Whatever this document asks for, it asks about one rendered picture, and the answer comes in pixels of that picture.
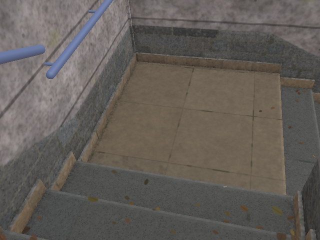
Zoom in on stairs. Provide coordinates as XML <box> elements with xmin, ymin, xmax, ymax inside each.
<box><xmin>0</xmin><ymin>160</ymin><xmax>305</xmax><ymax>240</ymax></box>
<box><xmin>280</xmin><ymin>86</ymin><xmax>320</xmax><ymax>199</ymax></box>

